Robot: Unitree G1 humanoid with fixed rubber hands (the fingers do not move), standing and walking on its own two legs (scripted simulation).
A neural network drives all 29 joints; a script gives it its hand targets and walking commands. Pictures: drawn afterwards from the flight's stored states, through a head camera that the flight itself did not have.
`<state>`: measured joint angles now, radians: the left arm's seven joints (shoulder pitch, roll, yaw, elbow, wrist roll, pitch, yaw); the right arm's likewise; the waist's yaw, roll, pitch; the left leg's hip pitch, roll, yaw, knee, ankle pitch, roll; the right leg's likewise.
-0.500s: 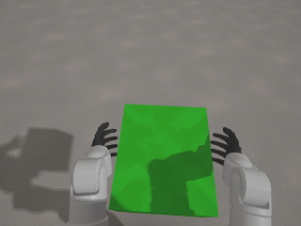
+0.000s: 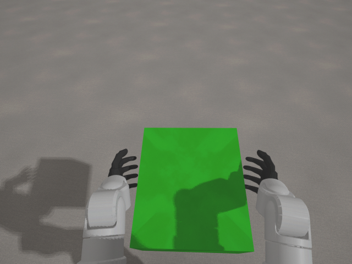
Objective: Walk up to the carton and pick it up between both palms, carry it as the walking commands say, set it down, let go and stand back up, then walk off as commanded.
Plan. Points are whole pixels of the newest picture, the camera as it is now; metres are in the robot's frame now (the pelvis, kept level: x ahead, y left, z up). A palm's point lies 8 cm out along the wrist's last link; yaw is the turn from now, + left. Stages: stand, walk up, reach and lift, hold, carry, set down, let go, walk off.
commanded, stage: carry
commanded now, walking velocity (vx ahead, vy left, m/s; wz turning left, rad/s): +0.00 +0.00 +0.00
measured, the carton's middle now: (189, 188) +0.31 -0.01 -0.02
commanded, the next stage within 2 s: hold in 1.30 s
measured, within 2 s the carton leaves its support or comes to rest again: neither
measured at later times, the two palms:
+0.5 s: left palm (121, 172) +0.31 +0.15 +0.06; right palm (265, 178) +0.29 -0.17 +0.07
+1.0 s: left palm (121, 179) +0.30 +0.15 +0.05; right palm (265, 183) +0.29 -0.17 +0.06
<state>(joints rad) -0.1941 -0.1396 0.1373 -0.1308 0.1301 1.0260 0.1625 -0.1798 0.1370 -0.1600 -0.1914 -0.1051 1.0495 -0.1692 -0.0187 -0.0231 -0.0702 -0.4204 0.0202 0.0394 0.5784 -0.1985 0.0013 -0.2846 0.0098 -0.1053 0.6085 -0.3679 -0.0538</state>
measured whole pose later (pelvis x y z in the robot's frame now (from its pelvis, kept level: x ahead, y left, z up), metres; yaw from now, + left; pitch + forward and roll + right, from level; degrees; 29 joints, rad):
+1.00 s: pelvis +0.01 +0.00 +0.00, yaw -1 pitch +2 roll +1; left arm -0.17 -0.13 0.15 -0.03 0.13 0.87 0.13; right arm -0.18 0.14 -0.17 -0.05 -0.13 0.88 -0.13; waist -0.01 -0.01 -0.06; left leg -0.37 0.03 0.07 0.53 -0.19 0.00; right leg -0.24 0.00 -0.10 0.57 -0.36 -0.05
